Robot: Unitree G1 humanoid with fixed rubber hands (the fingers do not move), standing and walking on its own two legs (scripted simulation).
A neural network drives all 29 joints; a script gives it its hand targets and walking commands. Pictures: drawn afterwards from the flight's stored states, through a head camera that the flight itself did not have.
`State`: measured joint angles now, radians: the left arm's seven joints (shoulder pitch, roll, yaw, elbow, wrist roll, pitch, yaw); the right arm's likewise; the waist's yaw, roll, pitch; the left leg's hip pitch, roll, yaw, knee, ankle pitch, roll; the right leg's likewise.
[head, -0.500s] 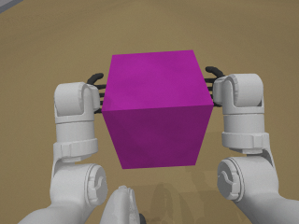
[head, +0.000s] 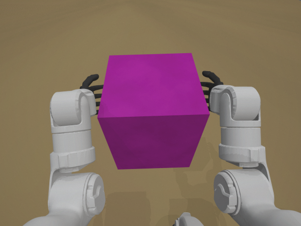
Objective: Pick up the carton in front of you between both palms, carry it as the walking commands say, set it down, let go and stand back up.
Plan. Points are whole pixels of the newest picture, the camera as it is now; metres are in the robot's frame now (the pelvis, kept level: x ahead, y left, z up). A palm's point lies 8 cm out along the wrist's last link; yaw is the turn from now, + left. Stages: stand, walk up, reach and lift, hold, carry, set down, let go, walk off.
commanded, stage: carry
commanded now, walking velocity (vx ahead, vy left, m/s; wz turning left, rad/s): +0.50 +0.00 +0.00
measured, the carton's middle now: (152, 115) +0.39 +0.00 +0.11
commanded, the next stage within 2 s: none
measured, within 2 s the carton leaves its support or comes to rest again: neither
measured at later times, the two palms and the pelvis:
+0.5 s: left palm (108, 73) +0.61 +0.14 +0.10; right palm (189, 69) +0.63 -0.15 +0.10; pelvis +0.29 -0.01 +0.02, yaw +2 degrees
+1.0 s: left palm (116, 41) +0.87 +0.13 +0.10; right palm (181, 41) +0.87 -0.17 +0.10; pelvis +0.61 -0.02 -0.01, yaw +1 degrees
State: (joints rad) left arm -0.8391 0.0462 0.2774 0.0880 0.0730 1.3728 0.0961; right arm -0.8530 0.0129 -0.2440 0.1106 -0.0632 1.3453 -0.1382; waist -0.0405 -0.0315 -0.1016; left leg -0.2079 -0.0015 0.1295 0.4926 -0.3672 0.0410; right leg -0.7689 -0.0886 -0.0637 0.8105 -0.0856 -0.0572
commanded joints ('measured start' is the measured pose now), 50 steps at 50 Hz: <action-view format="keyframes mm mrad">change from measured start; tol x16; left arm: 1 -728 -1044 -586 43 -425 -7 -183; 7 -706 -1031 -470 173 -396 -34 -191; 13 -787 -1189 -519 -24 -447 -81 -206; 38 87 -1160 -917 -527 -403 -176 -266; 50 244 -1014 -828 -349 -332 -119 -268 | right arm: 1 -660 959 520 11 397 7 241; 12 -754 1158 506 33 442 -36 238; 20 -472 1267 636 -67 416 -111 241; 32 120 1100 780 -369 291 -157 269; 50 235 954 824 -390 336 -97 314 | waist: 1 -34 199 -281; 5 63 127 -405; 7 76 -277 -480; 10 59 -40 -410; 26 68 -124 -367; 31 9 350 -509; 34 10 106 -408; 50 59 42 -197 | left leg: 1 277 170 -104 -83 639 115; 4 212 155 -15 168 847 20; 7 -482 -58 -62 752 -110 -60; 9 -585 20 -147 842 -91 -19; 25 -306 24 34 -94 349 -65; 28 204 66 40 -181 392 -17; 31 702 430 -555 -120 545 227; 45 184 251 -42 -307 341 43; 50 -83 160 75 166 310 -41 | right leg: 1 92 75 -103 -200 41 -2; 5 702 36 -51 -377 53 -17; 7 1054 -292 628 -433 135 -211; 14 782 -195 244 -585 -131 -107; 27 913 -86 -74 -323 458 -12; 31 2 87 -13 313 -455 78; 32 -50 49 23 370 -460 66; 45 283 10 -111 -306 51 76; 50 752 -33 -68 -379 -160 39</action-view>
